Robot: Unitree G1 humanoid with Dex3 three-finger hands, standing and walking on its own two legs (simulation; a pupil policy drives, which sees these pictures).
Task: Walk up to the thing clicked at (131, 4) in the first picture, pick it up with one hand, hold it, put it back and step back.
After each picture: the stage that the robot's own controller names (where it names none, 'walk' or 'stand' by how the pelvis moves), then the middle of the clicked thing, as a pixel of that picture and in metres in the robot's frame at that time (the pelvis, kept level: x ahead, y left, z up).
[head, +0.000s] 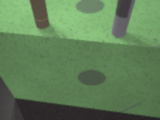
stand; (123, 10) +0.67 -0.14 +0.10
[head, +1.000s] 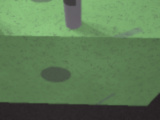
rise first; out of the picture +0.61 +0.08 +0.14
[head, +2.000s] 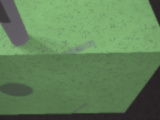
walk; (7, 12) +0.50 +0.29 +0.14
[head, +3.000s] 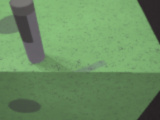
stand; (30, 33) +0.49 +0.23 +0.11
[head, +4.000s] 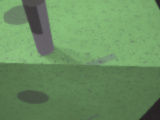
stand; (39, 25) +0.51 +0.19 +0.11
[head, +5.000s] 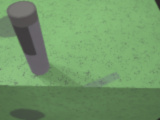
stand; (32, 44) +0.41 +0.18 +0.11
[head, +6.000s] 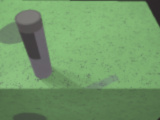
stand; (37, 49) +0.42 +0.18 +0.10
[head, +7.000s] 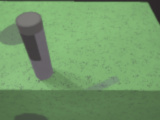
stand; (37, 50) +0.41 +0.18 +0.09
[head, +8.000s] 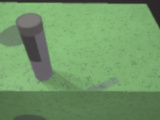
stand; (37, 51) +0.41 +0.18 +0.09
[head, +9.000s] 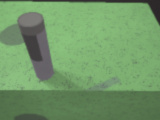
stand; (39, 50) +0.41 +0.18 +0.09
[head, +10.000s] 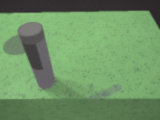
rise first; (39, 59) +0.39 +0.19 +0.10
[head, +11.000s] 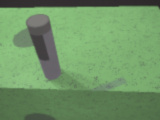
go down; (46, 51) +0.42 +0.18 +0.10
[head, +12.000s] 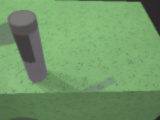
go down; (31, 51) +0.40 +0.17 +0.11
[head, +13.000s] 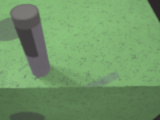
go down; (34, 46) +0.42 +0.17 +0.11
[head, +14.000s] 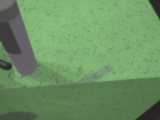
close in; (16, 41) +0.40 +0.19 +0.14
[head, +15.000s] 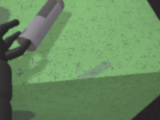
close; (43, 21) +0.58 +0.14 +0.06
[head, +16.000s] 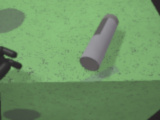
lift; (101, 40) +0.51 -0.05 +0.06
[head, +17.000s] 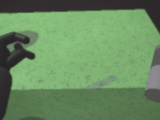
close; out of the picture +0.43 -0.26 +0.03
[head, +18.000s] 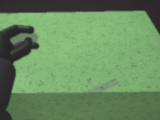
stand; out of the picture +0.31 -0.51 -0.71
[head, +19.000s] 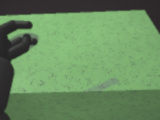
stand; out of the picture +0.19 -0.86 -0.73
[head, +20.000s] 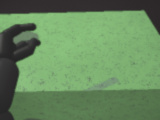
stand; out of the picture +0.01 -1.13 -0.73
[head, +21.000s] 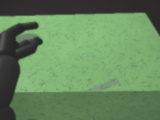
stand; out of the picture -0.17 -1.40 -0.73
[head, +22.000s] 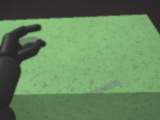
stand; out of the picture -0.34 -1.67 -0.73
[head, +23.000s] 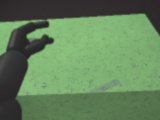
stand; out of the picture -0.49 -1.95 -0.73
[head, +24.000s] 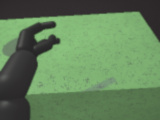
stand; out of the picture -0.63 -2.23 -0.73
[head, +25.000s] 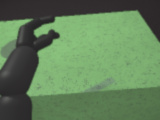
stand; out of the picture -0.77 -2.50 -0.73
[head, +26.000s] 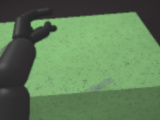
stand; out of the picture -0.91 -2.78 -0.73
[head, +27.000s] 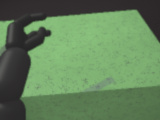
stand; out of the picture -1.08 -3.04 -0.73
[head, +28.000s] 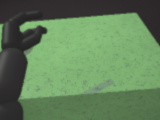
stand; out of the picture -1.25 -3.30 -0.73
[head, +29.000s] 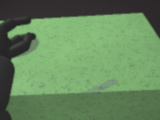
stand; out of the picture -1.46 -3.54 -0.73
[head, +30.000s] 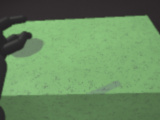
stand; out of the picture -1.67 -3.77 -0.73
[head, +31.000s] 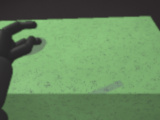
stand; out of the picture -1.86 -4.02 -0.73
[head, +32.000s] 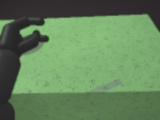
stand; out of the picture -1.99 -4.29 -0.73
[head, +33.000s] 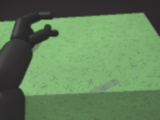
stand; out of the picture -2.08 -4.58 -0.73
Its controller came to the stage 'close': yes
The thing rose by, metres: 0.00
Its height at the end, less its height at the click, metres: -0.84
